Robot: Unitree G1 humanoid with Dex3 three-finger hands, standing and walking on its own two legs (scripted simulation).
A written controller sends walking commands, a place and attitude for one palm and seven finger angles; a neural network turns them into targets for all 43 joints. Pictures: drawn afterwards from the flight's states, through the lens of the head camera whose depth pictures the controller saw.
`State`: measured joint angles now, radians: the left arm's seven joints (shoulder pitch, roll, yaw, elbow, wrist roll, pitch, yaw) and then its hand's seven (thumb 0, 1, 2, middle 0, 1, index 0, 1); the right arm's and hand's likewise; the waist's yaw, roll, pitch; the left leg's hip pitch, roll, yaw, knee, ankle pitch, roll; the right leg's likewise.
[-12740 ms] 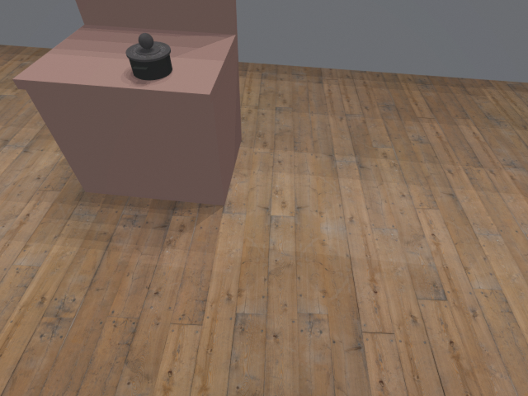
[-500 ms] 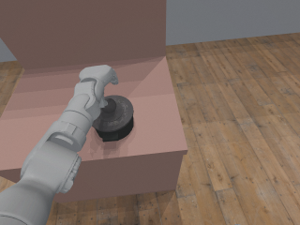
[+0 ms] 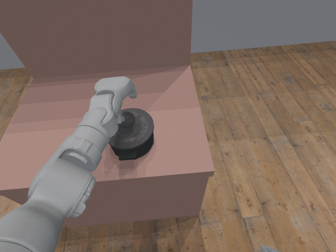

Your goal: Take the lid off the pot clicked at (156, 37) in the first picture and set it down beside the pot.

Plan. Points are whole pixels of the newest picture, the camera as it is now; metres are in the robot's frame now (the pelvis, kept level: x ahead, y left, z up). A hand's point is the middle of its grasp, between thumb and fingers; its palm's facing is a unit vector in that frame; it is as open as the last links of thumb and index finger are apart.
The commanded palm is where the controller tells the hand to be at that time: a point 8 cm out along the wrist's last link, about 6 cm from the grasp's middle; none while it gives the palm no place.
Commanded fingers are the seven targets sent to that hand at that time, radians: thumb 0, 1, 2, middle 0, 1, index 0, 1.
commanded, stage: move the open hand above the knob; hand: left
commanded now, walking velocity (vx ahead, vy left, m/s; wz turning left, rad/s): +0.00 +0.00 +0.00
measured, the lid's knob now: (126, 120) +0.49 +0.12 +0.00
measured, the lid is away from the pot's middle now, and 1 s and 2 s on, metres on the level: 0.00 0.00 0.00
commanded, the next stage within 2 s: lower the open fingers around the knob in 0.18 s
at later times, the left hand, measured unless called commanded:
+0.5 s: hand (120, 109) +0.47 +0.11 +0.07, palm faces -0.36 -0.05 -0.93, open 10.2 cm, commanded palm +0.47 +0.12 +0.13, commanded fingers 0.00 -0.28 1.34 -0.81 -0.08 -0.81 -0.08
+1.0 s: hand (116, 119) +0.46 +0.13 +0.04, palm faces -0.38 -0.05 -0.92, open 10.2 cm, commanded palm +0.47 +0.13 +0.09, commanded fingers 0.00 -0.28 1.34 -0.81 -0.08 -0.81 -0.08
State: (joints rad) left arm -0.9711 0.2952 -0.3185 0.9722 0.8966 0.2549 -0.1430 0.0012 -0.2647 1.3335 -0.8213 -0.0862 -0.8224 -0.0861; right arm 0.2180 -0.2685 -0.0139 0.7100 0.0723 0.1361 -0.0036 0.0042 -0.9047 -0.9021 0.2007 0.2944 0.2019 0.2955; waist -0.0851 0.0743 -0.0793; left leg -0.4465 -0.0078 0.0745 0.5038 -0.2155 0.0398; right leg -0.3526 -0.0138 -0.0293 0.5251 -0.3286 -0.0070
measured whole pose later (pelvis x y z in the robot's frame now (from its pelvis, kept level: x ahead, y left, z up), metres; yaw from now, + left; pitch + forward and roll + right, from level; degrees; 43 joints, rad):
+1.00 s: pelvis +0.00 +0.00 +0.00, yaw -1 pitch +12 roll +0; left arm -0.95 0.34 -0.27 1.07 0.91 0.17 -0.10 0.00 -0.26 1.33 -0.82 -0.09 -0.82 -0.09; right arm 0.25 -0.27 -0.02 0.73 0.07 0.13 -0.02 0.00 -0.90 -0.90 0.20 0.29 0.20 0.30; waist -0.11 0.05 -0.08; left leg -0.52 0.01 0.09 0.55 -0.23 0.04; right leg -0.42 0.00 -0.02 0.54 -0.33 0.00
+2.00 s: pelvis +0.00 +0.00 -0.01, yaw -2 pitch +13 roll +0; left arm -0.94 0.34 -0.24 1.12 0.92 0.18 -0.06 0.00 0.04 0.97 -0.54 -0.91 -0.54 -0.91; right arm 0.29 -0.27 -0.03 0.74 0.06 0.12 -0.02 0.00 -0.90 -0.90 0.20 0.29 0.20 0.30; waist -0.14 0.06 -0.09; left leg -0.56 0.03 0.09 0.57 -0.24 0.03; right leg -0.46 0.02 -0.01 0.56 -0.33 -0.01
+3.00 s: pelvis -0.01 +0.00 -0.01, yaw -2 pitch +13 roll +0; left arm -0.97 0.33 -0.26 1.15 0.92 0.20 -0.05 0.02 0.16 0.83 -0.71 -1.06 -0.52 -0.98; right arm 0.29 -0.27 -0.03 0.75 0.06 0.12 -0.03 0.00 -0.90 -0.90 0.20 0.29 0.20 0.30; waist -0.14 0.06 -0.09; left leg -0.57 0.02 0.09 0.58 -0.24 0.04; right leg -0.47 0.01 -0.01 0.57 -0.33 -0.01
